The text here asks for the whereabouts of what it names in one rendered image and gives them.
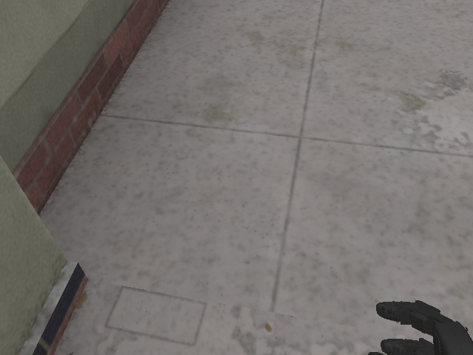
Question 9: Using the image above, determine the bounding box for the right robot hand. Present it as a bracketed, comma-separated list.
[368, 300, 473, 355]

